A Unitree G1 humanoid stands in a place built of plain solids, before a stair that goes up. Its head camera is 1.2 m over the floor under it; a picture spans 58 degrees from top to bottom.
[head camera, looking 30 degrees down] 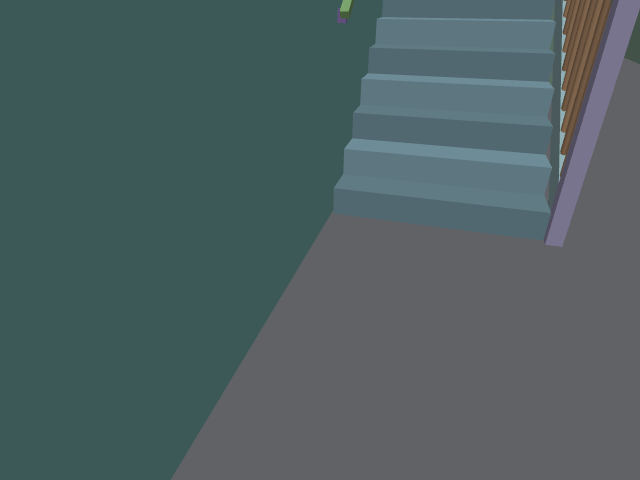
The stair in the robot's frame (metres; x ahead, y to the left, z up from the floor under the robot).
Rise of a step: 0.17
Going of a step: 0.23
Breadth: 1.20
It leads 16 degrees to the right of straight ahead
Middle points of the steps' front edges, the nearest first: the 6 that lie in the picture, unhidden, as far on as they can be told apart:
2.24 -0.66 0.17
2.47 -0.72 0.34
2.69 -0.79 0.51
2.91 -0.86 0.68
3.14 -0.92 0.85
3.36 -0.99 1.02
